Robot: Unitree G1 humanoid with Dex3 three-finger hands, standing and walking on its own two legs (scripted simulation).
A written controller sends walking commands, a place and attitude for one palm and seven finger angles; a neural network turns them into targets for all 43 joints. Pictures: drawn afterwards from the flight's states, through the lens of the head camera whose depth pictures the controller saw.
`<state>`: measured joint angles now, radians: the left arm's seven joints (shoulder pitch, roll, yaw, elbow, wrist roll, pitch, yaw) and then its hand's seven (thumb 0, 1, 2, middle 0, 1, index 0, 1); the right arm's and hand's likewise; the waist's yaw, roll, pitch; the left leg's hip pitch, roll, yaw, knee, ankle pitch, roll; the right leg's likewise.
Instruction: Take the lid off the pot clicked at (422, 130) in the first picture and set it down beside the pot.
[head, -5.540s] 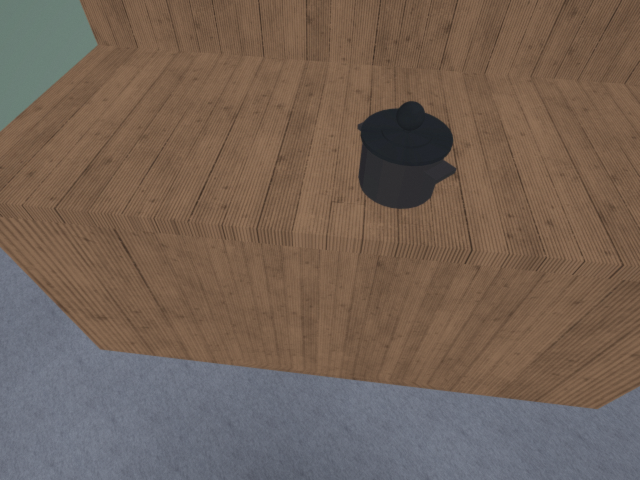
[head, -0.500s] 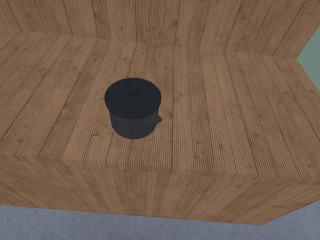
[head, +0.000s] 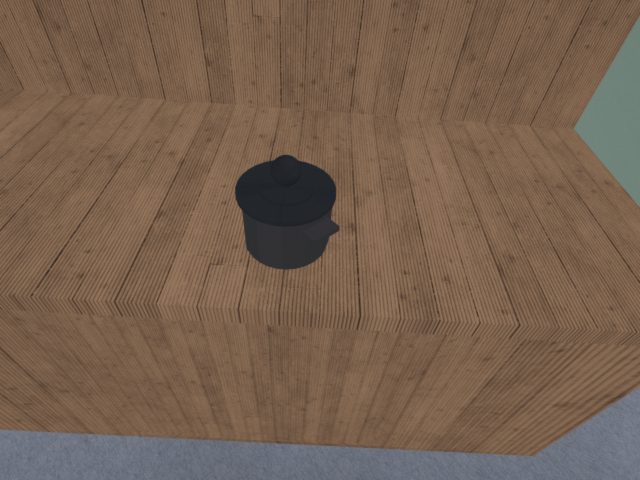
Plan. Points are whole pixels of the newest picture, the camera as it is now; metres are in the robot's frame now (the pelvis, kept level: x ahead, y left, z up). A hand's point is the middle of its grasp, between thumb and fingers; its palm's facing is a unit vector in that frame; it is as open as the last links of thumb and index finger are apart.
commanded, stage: come to a stop and stand still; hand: left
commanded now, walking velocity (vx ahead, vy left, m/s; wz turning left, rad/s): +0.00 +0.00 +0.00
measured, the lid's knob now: (286, 170) +0.52 +0.09 +0.12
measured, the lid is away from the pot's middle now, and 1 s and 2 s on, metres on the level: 0.00 0.00 0.00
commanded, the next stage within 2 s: none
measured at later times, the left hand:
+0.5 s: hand out of the picture -0.09 +0.19 -0.18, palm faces +0.07 -0.99 -0.12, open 7.3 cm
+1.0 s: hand out of the picture -0.22 +0.19 -0.19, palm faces +0.23 -0.96 -0.13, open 7.3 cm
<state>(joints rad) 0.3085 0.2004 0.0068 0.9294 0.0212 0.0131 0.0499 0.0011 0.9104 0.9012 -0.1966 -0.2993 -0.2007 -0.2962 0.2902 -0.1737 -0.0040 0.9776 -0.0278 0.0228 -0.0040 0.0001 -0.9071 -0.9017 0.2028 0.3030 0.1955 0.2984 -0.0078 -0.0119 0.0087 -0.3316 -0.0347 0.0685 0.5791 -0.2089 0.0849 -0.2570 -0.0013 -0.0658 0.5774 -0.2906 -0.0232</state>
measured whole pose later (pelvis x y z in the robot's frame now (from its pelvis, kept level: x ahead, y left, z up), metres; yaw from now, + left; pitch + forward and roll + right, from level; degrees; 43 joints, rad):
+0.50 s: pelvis -0.02 +0.04 +0.01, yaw +1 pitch -3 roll -3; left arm 0.45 0.14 0.00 1.07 0.03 0.01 0.04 0.00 0.91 0.90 -0.20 -0.30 -0.20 -0.30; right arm 0.29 -0.14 -0.01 1.07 -0.01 0.01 -0.02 0.01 -0.93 -0.90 0.20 0.30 0.20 0.30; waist 0.02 -0.03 0.01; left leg -0.31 -0.07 0.08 0.46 -0.14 0.13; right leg -0.24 -0.02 -0.04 0.48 -0.26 -0.01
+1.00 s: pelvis -0.11 +0.06 -0.01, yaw +5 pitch -7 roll -3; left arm 0.52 0.11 0.04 1.06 0.04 0.03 0.05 -0.01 0.91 0.90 -0.19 -0.30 -0.20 -0.30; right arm 0.24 -0.16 -0.06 1.05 -0.01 0.07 -0.01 0.00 -0.92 -0.90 0.20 0.30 0.20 0.30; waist 0.06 -0.01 0.01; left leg -0.44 -0.10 0.11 0.65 -0.36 0.03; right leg -0.32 -0.04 0.01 0.56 -0.29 -0.04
